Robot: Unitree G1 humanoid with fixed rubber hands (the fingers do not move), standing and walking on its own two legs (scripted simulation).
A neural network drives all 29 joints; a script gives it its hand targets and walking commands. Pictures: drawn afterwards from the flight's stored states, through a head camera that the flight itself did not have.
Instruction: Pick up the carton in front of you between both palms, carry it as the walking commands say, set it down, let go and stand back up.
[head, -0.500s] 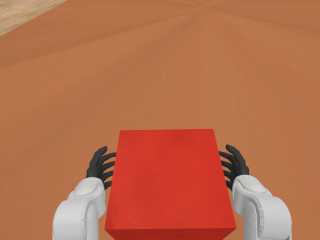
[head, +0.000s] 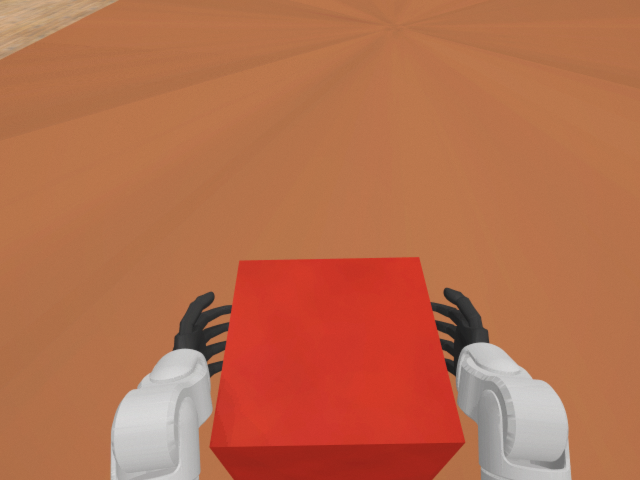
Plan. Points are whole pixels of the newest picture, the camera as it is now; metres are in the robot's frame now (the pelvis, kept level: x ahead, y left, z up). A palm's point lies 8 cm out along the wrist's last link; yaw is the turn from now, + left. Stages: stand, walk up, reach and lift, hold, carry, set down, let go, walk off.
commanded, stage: carry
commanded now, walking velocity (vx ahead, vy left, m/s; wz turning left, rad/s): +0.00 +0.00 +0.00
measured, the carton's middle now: (331, 386) +0.26 +0.00 +0.02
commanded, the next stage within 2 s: none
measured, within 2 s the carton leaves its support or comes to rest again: neither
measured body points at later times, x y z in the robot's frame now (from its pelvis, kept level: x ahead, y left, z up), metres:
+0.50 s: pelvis +0.03 -0.01 +0.01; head +0.03 -0.02 +0.46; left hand +0.33 +0.14 +0.04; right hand +0.33 -0.16 +0.04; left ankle +0.00 +0.09 -0.72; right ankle -0.11 -0.11 -0.73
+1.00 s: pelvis +0.01 -0.02 -0.01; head +0.00 -0.02 +0.44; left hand +0.32 +0.13 +0.02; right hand +0.31 -0.17 +0.02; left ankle +0.04 +0.08 -0.74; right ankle -0.09 -0.12 -0.74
